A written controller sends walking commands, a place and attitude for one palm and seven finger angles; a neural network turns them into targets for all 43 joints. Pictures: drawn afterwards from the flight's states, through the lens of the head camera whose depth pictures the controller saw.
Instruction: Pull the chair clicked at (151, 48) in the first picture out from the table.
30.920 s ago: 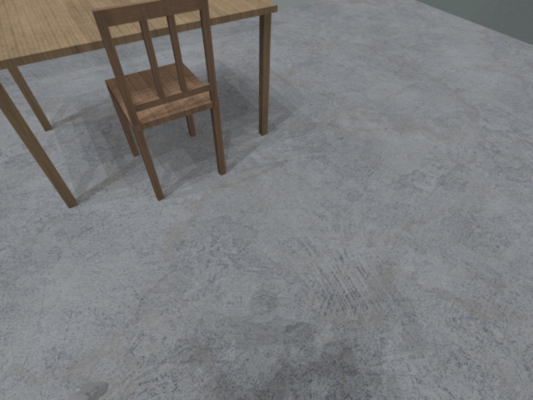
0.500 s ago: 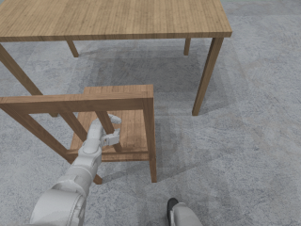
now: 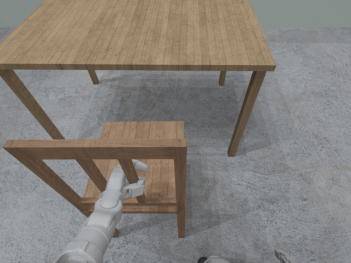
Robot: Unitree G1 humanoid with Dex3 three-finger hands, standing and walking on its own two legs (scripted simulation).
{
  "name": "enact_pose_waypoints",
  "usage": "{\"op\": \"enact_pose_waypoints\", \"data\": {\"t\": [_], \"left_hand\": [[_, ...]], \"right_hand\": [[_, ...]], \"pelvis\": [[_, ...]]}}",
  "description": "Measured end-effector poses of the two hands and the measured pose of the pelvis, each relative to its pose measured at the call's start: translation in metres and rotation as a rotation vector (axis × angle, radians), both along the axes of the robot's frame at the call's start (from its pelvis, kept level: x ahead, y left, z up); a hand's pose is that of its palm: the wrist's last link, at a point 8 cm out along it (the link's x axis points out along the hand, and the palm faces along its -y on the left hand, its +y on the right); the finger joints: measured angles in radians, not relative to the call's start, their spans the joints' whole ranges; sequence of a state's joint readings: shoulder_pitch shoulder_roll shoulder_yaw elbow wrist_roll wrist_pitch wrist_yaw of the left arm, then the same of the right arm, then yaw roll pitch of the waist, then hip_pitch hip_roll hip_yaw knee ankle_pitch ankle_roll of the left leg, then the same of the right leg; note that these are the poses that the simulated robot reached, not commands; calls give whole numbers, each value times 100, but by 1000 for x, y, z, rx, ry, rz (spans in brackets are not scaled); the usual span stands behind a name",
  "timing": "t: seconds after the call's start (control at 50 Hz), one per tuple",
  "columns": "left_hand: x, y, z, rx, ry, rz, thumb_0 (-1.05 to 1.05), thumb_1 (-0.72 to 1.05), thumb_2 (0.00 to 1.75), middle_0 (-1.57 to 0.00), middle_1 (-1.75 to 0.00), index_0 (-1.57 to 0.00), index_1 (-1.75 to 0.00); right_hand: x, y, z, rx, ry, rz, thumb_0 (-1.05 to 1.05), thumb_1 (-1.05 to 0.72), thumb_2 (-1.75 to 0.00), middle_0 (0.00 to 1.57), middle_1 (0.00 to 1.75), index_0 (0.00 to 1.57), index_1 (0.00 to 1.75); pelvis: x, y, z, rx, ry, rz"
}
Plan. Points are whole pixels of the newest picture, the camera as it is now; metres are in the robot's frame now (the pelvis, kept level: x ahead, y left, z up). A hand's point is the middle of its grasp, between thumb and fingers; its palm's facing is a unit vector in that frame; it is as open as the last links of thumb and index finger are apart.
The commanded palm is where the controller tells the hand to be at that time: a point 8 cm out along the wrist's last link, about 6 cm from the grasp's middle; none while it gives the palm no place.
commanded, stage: stop walking, hand still on the chair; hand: left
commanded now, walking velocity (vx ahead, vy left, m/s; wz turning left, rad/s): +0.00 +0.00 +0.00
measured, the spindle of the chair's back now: (100, 182) +0.33 +0.23 -0.08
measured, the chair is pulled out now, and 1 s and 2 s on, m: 0.33 0.33 0.33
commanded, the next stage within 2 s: open the thumb and straighten the fingers in 0.42 s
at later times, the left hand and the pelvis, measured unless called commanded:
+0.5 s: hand (139, 185) +0.31 +0.11 -0.06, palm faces -0.08 -0.98 -0.16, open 5.5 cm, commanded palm +0.29 +0.16 -0.04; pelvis +0.02 +0.01 +0.00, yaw +0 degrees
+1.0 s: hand (136, 184) +0.32 +0.12 -0.06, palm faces -0.05 -0.99 -0.14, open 13.9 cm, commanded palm +0.29 +0.17 -0.04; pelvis -0.01 +0.01 -0.02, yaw +2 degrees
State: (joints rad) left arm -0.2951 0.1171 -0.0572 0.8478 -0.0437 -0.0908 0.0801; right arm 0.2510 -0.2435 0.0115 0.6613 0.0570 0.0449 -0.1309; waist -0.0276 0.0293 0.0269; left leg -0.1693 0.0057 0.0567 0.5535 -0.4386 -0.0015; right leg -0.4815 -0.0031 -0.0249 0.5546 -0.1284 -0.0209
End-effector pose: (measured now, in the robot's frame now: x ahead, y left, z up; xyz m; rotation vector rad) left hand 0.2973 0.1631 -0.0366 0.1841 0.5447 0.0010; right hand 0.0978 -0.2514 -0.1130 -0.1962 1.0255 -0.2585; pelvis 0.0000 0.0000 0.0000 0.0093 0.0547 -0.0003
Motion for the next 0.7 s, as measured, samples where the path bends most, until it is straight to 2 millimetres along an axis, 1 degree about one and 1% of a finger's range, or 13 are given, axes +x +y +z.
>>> {"op": "enact_pose_waypoints", "data": {"t": [0.08, 0.14, 0.2, 0.26, 0.36, 0.54, 0.6, 0.66, 0.7], "left_hand": [[0, 0, 0, -5, 4, -4, 7, 65, 80, -28, -132, -50, -145], [0, 0, 0, -8, 6, -6, 7, 65, 79, -27, -132, -50, -145], [0, 0, 0, -12, 7, -9, 7, 66, 79, -26, -132, -50, -145], [0, 0, 0, -14, 8, -11, 7, 66, 78, -26, -133, -49, -145], [0, 1, 0, -16, 8, -18, 7, 66, 78, -25, -133, -49, -145], [1, 1, 0, -18, 6, -28, 7, 67, 77, -25, -133, -49, -145], [1, 1, -2, -51, 7, -4, 6, 65, 77, -27, -134, -50, -145], [2, 4, -3, -72, -10, 13, 5, 58, 74, -31, -136, -50, -145], [2, 5, -3, -61, -26, -3, 4, 49, 70, -33, -135, -49, -145]], "right_hand": [[27, 6, 6, 4, -48, 26, 0, -91, -89, 20, 30, 20, 30], [41, 11, 11, 6, -78, 43, 0, -91, -89, 20, 30, 20, 30], [50, 15, 15, 10, -95, 54, 0, -91, -89, 20, 30, 20, 30], [53, 18, 17, 12, -99, 58, 0, -91, -89, 20, 30, 20, 30], [47, 20, 17, 13, -80, 52, 0, -91, -89, 20, 30, 20, 30], [24, 18, 12, 9, -20, 18, 1, -91, -89, 20, 30, 20, 30], [17, 17, 10, 36, -6, 16, 1, -91, -89, 20, 30, 20, 30], [13, 14, 10, 42, -1, 40, 1, -91, -89, 20, 30, 20, 30], [12, 13, 10, 44, -11, 54, 1, -91, -89, 20, 30, 20, 30]], "pelvis": [[7, 2, 1, -5, -12, 5], [11, 3, 2, -8, -20, 6], [13, 4, 3, -11, -26, 6], [15, 6, 4, -14, -30, 4], [17, 8, 4, -18, -37, 0], [19, 11, 5, -21, -43, -8], [18, 11, 3, -18, 13, 20], [13, 10, -1, -14, 58, 29], [9, 10, -3, -13, 81, 32]]}}
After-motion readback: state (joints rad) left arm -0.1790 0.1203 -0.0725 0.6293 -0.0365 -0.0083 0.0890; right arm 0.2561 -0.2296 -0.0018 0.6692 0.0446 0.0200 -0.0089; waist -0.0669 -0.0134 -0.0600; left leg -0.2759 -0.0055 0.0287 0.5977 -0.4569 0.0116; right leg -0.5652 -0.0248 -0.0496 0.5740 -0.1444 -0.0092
